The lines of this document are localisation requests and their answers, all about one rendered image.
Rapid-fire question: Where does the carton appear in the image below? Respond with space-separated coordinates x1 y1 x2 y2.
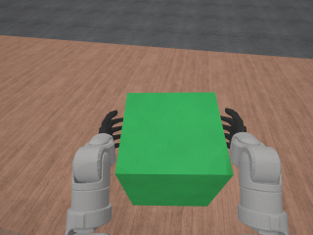
114 92 234 207

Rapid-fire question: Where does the left robot forearm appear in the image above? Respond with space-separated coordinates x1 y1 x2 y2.
65 133 116 235

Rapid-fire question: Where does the right robot hand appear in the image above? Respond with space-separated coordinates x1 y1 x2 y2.
220 108 246 149

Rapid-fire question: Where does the left robot hand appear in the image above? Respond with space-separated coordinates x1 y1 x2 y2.
99 110 123 148

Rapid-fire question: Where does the right robot forearm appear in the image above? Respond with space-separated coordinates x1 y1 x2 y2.
230 132 290 235

